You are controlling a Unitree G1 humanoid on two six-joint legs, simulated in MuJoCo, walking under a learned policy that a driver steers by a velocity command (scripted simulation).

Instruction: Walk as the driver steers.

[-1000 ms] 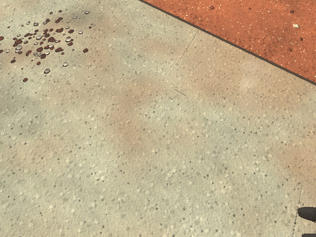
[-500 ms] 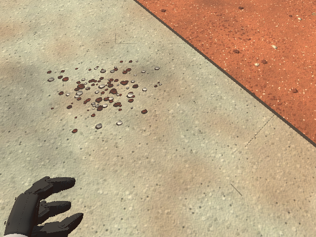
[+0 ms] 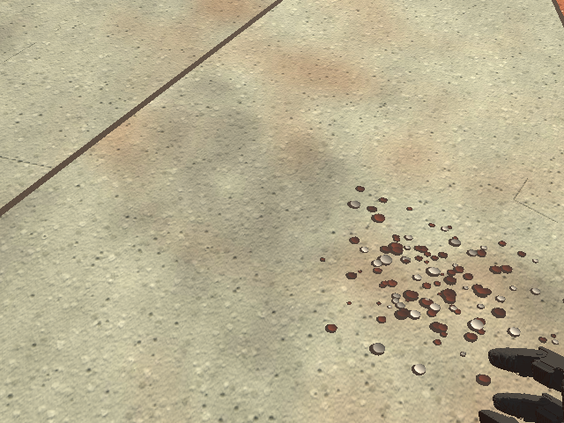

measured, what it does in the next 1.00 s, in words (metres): walks ahead, turning left: left foot, then right foot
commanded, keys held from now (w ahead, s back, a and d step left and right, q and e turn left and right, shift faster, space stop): w+shift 0.30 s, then shift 0.16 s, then q+shift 0.46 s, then w+q+shift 0.08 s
